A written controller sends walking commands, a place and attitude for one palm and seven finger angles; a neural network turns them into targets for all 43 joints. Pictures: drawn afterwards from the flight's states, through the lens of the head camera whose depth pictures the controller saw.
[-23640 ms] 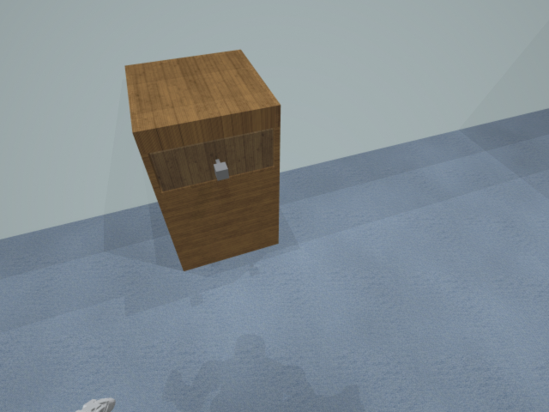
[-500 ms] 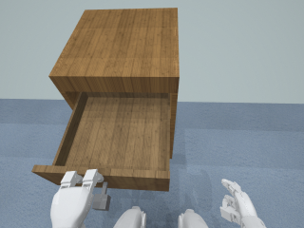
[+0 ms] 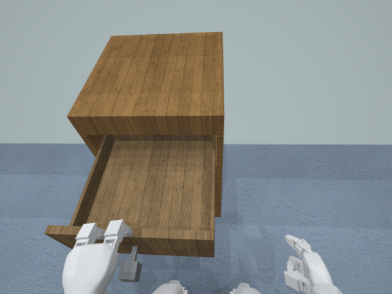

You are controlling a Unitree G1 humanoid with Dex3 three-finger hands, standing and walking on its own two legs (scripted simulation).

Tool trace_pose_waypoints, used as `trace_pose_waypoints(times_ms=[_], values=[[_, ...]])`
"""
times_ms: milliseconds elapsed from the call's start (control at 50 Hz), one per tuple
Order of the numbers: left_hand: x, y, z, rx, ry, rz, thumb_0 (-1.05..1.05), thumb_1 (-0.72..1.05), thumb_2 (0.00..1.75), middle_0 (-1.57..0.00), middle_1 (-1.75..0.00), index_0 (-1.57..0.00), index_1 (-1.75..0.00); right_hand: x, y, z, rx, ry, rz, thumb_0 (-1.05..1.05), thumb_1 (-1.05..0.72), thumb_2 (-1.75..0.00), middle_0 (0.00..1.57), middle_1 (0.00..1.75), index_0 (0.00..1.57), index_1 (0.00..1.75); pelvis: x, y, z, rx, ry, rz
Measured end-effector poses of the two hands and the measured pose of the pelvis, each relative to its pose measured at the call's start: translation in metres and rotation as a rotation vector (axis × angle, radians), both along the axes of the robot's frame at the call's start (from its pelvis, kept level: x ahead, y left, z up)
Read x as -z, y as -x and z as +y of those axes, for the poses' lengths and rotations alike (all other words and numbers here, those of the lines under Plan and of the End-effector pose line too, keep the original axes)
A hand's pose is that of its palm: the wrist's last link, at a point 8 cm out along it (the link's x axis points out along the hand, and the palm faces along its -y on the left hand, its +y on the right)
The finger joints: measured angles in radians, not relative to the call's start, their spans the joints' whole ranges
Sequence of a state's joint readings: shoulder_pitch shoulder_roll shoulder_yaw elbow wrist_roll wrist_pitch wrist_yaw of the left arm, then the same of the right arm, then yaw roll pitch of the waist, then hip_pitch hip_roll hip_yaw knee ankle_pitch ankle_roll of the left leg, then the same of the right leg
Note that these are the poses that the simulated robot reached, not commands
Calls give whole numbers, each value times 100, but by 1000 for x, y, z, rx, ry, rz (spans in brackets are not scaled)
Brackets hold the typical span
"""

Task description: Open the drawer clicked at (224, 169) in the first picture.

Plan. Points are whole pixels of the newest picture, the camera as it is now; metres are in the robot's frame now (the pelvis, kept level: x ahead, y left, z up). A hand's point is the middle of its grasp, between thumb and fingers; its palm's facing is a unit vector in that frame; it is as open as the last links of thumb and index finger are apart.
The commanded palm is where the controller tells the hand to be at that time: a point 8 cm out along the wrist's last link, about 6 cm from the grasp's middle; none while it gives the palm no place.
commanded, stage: lift the hand off the handle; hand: left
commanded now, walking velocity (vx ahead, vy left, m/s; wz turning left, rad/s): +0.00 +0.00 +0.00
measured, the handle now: (132, 262) +0.21 +0.19 -0.14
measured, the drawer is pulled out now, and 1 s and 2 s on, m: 0.30 0.30 0.30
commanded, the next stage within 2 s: draw the hand back to the body in 0.66 s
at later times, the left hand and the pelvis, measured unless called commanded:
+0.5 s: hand (99, 262) +0.18 +0.19 +0.02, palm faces +0.00 -0.13 -0.99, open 13.8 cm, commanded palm +0.15 +0.19 +0.07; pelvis +0.00 -0.01 +0.02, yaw +0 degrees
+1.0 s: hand (76, 253) +0.18 +0.22 +0.06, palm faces +0.08 -0.11 -0.99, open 13.8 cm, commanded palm +0.15 +0.21 +0.11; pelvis +0.01 +0.01 +0.04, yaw -1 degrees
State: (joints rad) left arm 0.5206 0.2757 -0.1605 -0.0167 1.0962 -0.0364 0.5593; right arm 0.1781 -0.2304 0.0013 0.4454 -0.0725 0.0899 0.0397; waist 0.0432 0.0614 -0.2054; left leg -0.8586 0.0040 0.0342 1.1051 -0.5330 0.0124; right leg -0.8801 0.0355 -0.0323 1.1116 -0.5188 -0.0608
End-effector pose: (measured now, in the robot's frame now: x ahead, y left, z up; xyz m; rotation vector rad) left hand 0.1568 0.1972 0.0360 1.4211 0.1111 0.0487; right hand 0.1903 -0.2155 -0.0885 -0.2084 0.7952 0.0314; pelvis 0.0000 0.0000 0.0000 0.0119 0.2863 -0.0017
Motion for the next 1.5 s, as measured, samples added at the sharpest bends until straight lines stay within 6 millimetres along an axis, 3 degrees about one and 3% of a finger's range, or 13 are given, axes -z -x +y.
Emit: trace_pose_waypoints(times_ms=[360,560,820,1040,1240,1380,1440,1500], values=[[-27,1,-6,-1,-11,-11,0,-49,30,-32,-120,-32,-120,-15,4,-14,14,-7,0,1,-90,-89,20,30,20,30,-17,-1,-8,6,-10,-51],[-42,-1,3,-46,-13,-16,0,-48,30,-32,-120,-32,-120,-25,3,-13,34,-28,-4,1,-90,-89,20,30,20,30,-28,-4,-8,10,-10,-84],[-40,9,4,0,9,11,0,-49,30,-32,-120,-32,-120,-35,-5,-7,8,-7,-19,1,-90,-89,20,30,20,30,-32,-5,-1,20,-6,-88],[-82,-3,29,-66,-28,-101,0,-49,30,-32,-120,-32,-120,-37,-7,10,31,-62,-26,1,-90,-89,20,30,20,30,-39,-8,9,18,0,-129],[-104,1,28,-10,-2,-58,0,-49,30,-32,-120,-32,-120,-58,-14,21,2,-56,-55,2,-90,-89,20,30,20,30,-52,-13,14,25,4,-173],[-131,1,52,-55,-56,-100,0,-49,30,-32,-120,-32,-120,-64,-24,24,-1,-63,-69,1,-90,-89,20,30,20,30,-57,-15,17,23,10,-195],[-131,1,60,-244,478,-126,0,-48,31,-31,-119,-32,-119,-71,-24,27,46,-76,-119,2,-90,-89,20,30,20,30,-62,-17,19,0,13,-252],[-129,1,55,-305,826,-154,0,-44,32,-31,-117,-31,-117,-80,-21,30,75,-54,-162,2,-90,-89,20,30,20,30,-67,-24,19,-14,11,-290]])
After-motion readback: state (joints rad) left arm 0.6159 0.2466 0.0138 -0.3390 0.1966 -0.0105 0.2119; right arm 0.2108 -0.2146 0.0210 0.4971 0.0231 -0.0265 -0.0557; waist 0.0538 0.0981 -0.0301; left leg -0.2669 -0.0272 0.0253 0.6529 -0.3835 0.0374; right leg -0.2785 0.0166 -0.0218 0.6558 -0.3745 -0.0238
